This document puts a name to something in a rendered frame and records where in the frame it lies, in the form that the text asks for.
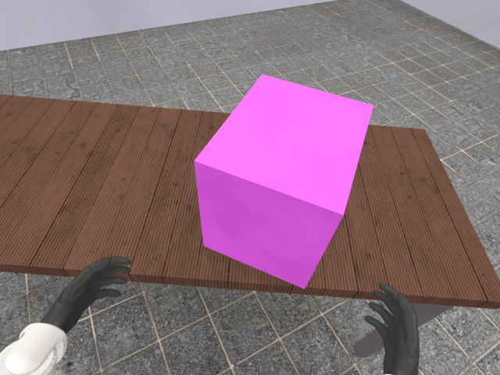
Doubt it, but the left robot hand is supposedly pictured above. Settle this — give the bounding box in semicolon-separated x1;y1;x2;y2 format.
40;256;131;334

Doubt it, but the right robot hand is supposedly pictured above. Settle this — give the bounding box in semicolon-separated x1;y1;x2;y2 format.
364;283;420;375

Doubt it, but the robot left forearm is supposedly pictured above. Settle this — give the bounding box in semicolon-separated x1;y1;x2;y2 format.
0;323;67;375

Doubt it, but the table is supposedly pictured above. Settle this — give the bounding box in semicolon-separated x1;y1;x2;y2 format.
0;95;500;358

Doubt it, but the carton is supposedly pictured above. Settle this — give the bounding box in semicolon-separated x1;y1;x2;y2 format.
194;74;373;289

